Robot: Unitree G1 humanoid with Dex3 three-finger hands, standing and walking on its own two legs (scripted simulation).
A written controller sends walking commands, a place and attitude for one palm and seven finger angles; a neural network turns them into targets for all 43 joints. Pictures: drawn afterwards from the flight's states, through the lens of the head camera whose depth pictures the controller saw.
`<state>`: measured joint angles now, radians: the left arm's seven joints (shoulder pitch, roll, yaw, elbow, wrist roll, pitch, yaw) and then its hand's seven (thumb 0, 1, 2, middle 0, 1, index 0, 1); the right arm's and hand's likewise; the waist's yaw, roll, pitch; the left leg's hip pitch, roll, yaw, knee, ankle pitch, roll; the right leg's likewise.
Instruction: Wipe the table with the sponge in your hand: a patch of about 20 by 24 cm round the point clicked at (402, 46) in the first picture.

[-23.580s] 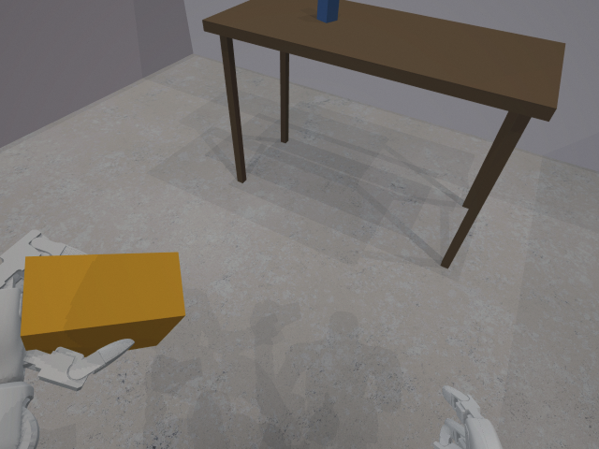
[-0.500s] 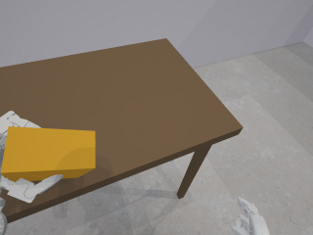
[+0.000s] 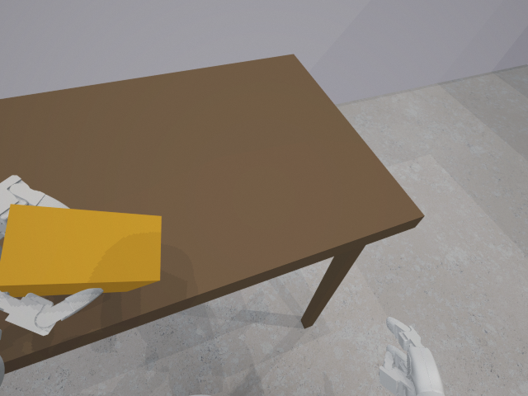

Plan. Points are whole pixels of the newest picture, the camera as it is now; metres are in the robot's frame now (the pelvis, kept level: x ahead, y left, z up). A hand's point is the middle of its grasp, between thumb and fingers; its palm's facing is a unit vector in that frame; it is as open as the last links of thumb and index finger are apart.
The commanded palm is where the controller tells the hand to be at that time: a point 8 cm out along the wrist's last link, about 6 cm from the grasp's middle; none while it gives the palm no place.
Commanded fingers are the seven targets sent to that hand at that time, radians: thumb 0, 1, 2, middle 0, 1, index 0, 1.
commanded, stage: shuffle to correct the standing spot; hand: left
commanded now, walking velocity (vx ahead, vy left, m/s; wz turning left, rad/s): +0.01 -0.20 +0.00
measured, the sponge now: (103, 258) +0.23 +0.20 +0.14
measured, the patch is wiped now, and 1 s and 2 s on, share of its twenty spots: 0.00 0.00 0.00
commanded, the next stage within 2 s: come to a stop and stand still in 1.20 s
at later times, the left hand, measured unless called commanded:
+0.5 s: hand (60, 259) +0.22 +0.23 +0.17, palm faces +0.30 -0.85 -0.44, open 10.4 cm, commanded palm +0.16 +0.27 +0.18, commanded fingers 0.00 0.10 1.30 -1.20 -1.60 -1.20 -1.60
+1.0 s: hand (65, 260) +0.22 +0.23 +0.16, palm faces +0.30 -0.85 -0.42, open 10.4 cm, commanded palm +0.16 +0.27 +0.18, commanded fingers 0.00 0.10 1.30 -1.20 -1.60 -1.20 -1.60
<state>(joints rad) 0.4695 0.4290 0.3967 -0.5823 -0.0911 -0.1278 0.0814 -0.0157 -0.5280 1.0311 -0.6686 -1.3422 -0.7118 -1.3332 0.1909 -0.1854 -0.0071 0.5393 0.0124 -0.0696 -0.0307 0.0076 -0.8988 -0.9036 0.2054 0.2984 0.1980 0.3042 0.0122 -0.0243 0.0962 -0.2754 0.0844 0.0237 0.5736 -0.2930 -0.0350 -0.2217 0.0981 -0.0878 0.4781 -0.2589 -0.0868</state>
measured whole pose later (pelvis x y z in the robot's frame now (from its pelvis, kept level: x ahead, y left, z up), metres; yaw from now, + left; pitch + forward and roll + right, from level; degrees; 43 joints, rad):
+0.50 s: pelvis +0.00 -0.01 +0.00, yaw +0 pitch +0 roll -2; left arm 0.49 0.43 0.39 -0.59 -0.10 -0.12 0.09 -0.02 -0.53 1.03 -0.67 -1.34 -0.71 -1.33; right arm 0.20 -0.19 -0.01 0.54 0.02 -0.06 -0.03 0.01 -0.90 -0.90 0.21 0.30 0.20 0.30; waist 0.00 0.00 0.09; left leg -0.29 0.09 0.01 0.58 -0.29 -0.04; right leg -0.22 0.11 -0.10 0.46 -0.25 -0.11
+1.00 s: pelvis +0.00 -0.01 +0.00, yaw +1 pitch +0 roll -1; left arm 0.51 0.42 0.38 -0.58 -0.10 -0.12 0.09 -0.02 -0.53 1.03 -0.67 -1.34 -0.71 -1.33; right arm 0.19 -0.20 -0.01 0.54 0.02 -0.05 -0.03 0.01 -0.90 -0.90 0.21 0.30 0.20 0.30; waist 0.00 -0.01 0.08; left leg -0.28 0.09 0.01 0.57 -0.29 -0.04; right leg -0.22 0.10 -0.10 0.47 -0.26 -0.11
